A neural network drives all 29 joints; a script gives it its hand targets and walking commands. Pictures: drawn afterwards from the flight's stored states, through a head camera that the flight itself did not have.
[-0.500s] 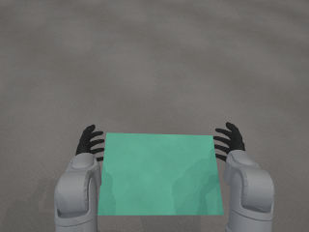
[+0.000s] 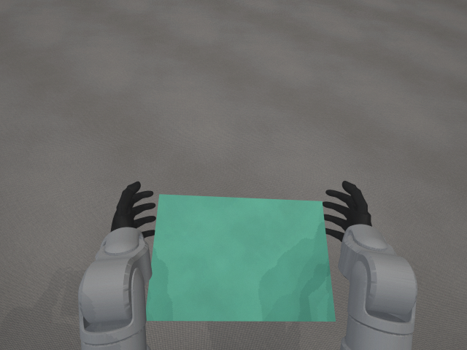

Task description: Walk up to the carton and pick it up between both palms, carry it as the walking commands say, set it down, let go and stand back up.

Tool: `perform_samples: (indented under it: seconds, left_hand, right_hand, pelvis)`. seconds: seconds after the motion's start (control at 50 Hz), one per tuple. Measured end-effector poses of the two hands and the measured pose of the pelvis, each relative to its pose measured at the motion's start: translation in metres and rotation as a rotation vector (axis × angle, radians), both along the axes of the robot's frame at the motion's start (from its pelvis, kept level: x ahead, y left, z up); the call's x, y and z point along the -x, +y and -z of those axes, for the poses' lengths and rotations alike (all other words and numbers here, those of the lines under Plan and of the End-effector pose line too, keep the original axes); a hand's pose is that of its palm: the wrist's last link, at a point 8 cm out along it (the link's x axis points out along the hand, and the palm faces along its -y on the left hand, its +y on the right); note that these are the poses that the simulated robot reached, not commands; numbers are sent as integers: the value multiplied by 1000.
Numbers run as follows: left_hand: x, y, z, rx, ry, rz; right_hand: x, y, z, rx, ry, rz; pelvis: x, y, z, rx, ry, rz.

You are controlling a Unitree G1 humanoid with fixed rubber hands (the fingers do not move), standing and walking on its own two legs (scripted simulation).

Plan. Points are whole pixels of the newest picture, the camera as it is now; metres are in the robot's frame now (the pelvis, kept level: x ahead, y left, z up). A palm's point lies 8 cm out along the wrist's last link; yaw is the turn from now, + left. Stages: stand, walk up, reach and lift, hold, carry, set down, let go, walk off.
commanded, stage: carry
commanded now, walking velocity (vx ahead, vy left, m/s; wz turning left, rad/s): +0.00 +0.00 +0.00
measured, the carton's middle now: (235, 260) +0.27 +0.01 -0.01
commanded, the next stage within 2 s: hold in 1.50 s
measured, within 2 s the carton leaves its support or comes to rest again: neither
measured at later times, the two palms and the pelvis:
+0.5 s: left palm (133, 256) +0.22 +0.15 +0.12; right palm (385, 258) +0.23 -0.18 +0.13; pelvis -0.02 -0.02 +0.00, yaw +0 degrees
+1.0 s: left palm (131, 260) +0.22 +0.15 +0.12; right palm (383, 260) +0.22 -0.18 +0.12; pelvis -0.02 -0.01 +0.00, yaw +0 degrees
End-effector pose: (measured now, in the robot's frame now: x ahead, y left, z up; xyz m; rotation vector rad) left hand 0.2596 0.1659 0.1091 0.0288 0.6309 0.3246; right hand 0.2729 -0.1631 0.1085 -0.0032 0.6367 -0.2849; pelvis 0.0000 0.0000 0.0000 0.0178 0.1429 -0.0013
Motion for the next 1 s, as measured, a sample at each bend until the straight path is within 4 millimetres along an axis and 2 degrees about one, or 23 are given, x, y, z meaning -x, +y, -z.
perform_samples:
  seconds: [0.14, 0.24, 0.36, 0.66, 1.0]
  left_hand:
    - [13, -11, -16, -11, -60, -6]
    - [24, -24, -15, -25, -33, 18]
    - [34, -25, -15, -19, -34, 22]
    - [42, -18, -13, -11, -24, 23]
    - [41, -18, -9, -11, -4, 23]
  right_hand:
    - [12, -11, -14, -12, -57, -5]
    - [32, -25, -11, -32, -38, 16]
    - [42, -25, -15, -27, -49, 20]
    - [50, -18, -18, -20, -55, 21]
    - [49, -18, -15, -20, -45, 21]
  pelvis:
    - [4, -11, 1, -10, -76, -2]
    - [10, -19, 3, 2, -94, 1]
    - [17, -20, 4, 8, -107, 3]
    - [23, -14, 5, 15, -116, 3]
    - [23, -14, 5, 14, -116, 3]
